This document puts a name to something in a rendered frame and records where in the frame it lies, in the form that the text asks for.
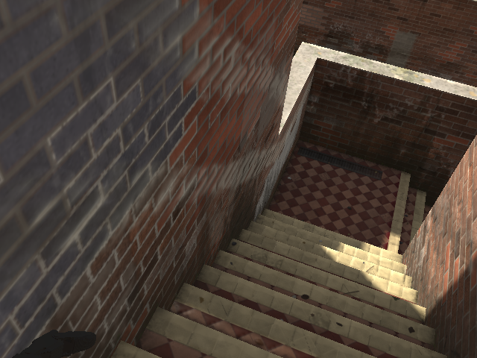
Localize stairs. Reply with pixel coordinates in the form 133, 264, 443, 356
111, 209, 447, 358
398, 187, 432, 255

